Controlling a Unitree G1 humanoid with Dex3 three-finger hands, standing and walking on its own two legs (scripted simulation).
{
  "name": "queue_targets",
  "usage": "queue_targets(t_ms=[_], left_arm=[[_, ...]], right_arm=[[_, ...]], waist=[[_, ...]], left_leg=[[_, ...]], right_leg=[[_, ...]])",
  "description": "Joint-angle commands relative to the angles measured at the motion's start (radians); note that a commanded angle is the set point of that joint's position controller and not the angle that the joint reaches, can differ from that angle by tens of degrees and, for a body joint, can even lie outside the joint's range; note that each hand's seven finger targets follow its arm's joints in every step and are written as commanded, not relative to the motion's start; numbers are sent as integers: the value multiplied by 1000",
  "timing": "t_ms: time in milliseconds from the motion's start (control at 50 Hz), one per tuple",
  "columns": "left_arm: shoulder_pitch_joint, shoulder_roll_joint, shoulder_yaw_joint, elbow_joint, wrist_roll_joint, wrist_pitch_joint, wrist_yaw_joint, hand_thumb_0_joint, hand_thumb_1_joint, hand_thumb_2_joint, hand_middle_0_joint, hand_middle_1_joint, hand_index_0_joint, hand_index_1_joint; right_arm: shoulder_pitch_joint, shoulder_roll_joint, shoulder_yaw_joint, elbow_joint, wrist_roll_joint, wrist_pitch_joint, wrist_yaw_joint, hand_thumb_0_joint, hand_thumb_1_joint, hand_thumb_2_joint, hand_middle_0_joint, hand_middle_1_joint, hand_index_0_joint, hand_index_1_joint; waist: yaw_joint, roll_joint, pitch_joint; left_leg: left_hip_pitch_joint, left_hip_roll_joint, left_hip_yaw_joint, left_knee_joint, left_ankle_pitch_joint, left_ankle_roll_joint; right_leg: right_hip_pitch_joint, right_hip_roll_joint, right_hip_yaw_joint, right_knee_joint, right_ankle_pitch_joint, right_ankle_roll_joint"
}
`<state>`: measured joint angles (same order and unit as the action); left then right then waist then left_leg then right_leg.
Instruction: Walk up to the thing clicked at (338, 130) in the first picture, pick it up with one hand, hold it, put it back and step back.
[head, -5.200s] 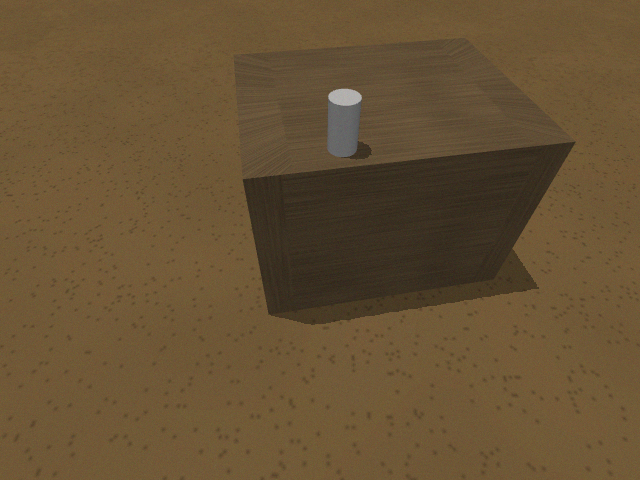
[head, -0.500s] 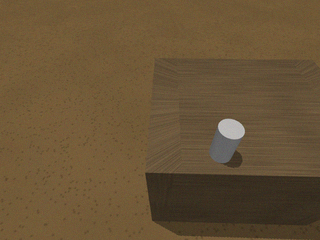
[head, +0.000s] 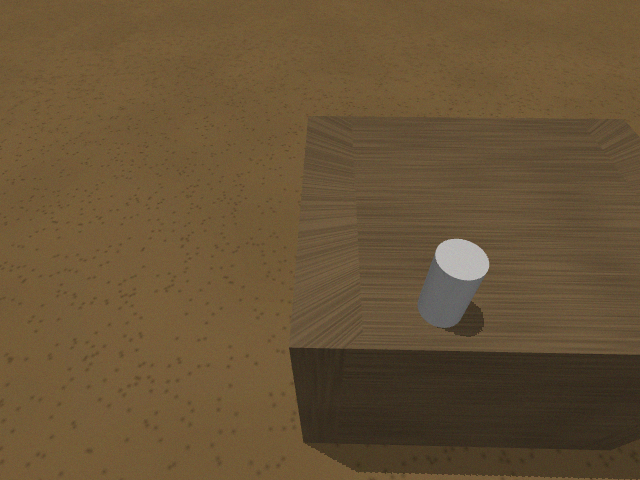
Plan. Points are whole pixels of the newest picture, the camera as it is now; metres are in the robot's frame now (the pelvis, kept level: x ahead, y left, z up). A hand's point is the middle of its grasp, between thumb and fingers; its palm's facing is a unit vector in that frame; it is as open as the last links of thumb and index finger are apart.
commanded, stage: stand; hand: right
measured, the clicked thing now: (449, 285) +0.42 -0.19 -0.06
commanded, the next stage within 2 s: rise first in 0.74 s
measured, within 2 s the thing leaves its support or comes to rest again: neither
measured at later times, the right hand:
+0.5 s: hand out of the picture +0.07 -0.25 -0.16, palm faces -0.02 +0.94 -0.34, open 7.4 cm
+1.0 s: hand out of the picture +0.14 -0.24 -0.15, palm faces +0.13 +0.94 -0.32, open 9.1 cm
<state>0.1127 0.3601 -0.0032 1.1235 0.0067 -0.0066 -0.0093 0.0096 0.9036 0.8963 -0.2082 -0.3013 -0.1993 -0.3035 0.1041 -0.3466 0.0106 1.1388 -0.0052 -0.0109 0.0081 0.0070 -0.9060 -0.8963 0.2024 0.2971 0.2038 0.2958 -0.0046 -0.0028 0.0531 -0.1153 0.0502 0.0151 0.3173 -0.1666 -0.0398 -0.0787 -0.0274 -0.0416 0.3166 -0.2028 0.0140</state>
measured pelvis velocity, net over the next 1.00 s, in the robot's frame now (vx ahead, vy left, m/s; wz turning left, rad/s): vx -0.01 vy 0.00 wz -0.01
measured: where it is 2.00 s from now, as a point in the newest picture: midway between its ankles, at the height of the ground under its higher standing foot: outside the picture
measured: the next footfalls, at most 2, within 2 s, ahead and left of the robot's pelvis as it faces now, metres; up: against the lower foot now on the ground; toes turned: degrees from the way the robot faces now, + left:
none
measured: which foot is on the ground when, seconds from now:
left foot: down 0.00-1.00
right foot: down 0.00-1.00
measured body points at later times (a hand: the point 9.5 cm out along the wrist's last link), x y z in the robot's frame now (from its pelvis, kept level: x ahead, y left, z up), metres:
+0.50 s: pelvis +0.00 +0.00 +0.00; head +0.01 +0.00 +0.45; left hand +0.08 +0.30 -0.13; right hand +0.08 -0.30 -0.13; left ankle +0.00 +0.14 -0.75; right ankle -0.02 -0.13 -0.75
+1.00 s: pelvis -0.01 +0.00 -0.01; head +0.04 +0.00 +0.44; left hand +0.14 +0.29 -0.12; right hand +0.13 -0.29 -0.12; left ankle +0.00 +0.14 -0.75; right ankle -0.02 -0.13 -0.75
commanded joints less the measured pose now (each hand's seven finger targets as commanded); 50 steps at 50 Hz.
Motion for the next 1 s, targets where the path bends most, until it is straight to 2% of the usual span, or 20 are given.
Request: queue_targets(t_ms=[0,300,400,520,680,800,820,840,860,880,900,920,940,960,980], left_arm=[[-31,214,45,-58,1,-21,14,0,899,900,-200,-300,-200,-300],[-30,211,44,-58,1,-20,15,0,899,900,-200,-300,-200,-300],[-28,217,45,-63,4,-22,17,0,899,900,-200,-300,-200,-300],[-33,211,43,-63,2,-21,16,0,899,900,-200,-300,-200,-300],[-23,210,44,-62,2,-21,17,0,899,900,-200,-300,-200,-300],[-33,213,42,-64,4,-23,17,0,899,900,-200,-300,-200,-300],[-31,211,41,-64,3,-22,17,0,819,820,-120,-220,-120,-220],[-382,40,35,-415,-86,-130,25,0,739,740,-57,-140,-40,-140],[-308,67,22,-417,-104,-144,48,0,659,660,-53,-60,-32,-79],[-206,149,63,-344,-103,-132,64,0,579,580,-53,-63,-35,-82],[-138,208,128,-275,-98,-114,76,0,499,500,-52,-61,-35,-79],[-148,208,143,-300,-92,-113,81,0,419,420,-51,-60,-41,-71],[-132,167,141,-259,-85,-114,85,0,339,340,-52,-67,-49,-71],[-124,128,138,-237,-74,-115,84,0,259,260,-47,-56,-51,-53],[-106,149,173,-294,-60,-117,83,0,182,220,-46,-53,-50,-50]], right_arm=[[-35,-213,-42,-61,-4,-17,-15,0,-900,-900,200,300,200,300],[-40,-216,-44,-63,-3,-15,-16,0,-900,-900,200,300,200,300],[-38,-218,-46,-65,-4,-15,-15,0,-900,-900,200,300,200,300],[-32,-214,-44,-62,-6,-15,-16,0,-900,-900,200,300,200,300],[-33,-219,-46,-63,-5,-17,-16,0,-900,-900,200,300,200,300],[-31,-216,-48,-65,-6,-14,-16,0,-900,-900,200,300,200,300],[-30,-215,-47,-64,-6,-14,-16,0,-820,-820,120,220,120,220],[-381,-18,-21,-415,78,-87,-28,0,-740,-740,64,140,59,140],[-356,-66,-24,-470,108,-127,-49,0,-660,-660,60,60,56,60],[-205,-192,-94,-340,101,-117,-70,0,-580,-580,60,48,56,48],[-144,-233,-146,-239,96,-97,-85,0,-500,-500,60,47,56,47],[-171,-233,-164,-285,91,-100,-89,0,-420,-420,60,48,56,48],[-184,-202,-161,-290,81,-106,-92,0,-340,-340,59,48,55,48],[-181,-157,-151,-283,71,-106,-90,0,-260,-260,58,48,56,48],[-111,-181,-194,-334,60,-103,-90,0,-180,-209,58,48,56,48]], waist=[[2,14,-84],[4,16,-75],[4,6,-89],[1,11,-75],[8,16,-82],[-1,2,-83],[1,4,-80],[29,-42,-75],[-16,6,-139],[-10,26,-89],[-8,27,-57],[-3,3,-132],[-1,-17,-187],[-3,-29,-192],[-12,-20,-248]], left_leg=[[30,93,-67,-38,180,45],[32,94,-69,-39,160,45],[48,97,-68,-34,187,44],[25,93,-65,-41,158,41],[41,98,-69,-38,197,43],[35,94,-67,-32,175,44],[34,93,-66,-35,171,42],[-101,-45,36,56,72,36],[-20,-50,43,27,44,42],[-41,-44,41,17,7,40],[-94,-44,43,42,9,34],[-76,-38,41,75,46,35],[-77,-36,39,93,73,38],[-83,-39,34,100,83,44],[-58,-39,32,104,118,47]], right_leg=[[-8,-119,84,-47,175,-32],[-11,-118,82,-53,154,-31],[-13,-118,80,-47,186,-31],[-14,-117,85,-54,154,-30],[-16,-114,79,-42,174,-30],[-14,-118,82,-48,175,-32],[-17,-118,82,-48,169,-32],[-143,8,4,36,92,-21],[-68,0,8,2,84,-14],[-101,6,10,10,54,-20],[-152,15,-4,35,50,-22],[-134,18,-3,59,84,-20],[-122,19,-1,81,118,-20],[-135,15,-1,86,134,-16],[-133,18,0,90,168,-18]])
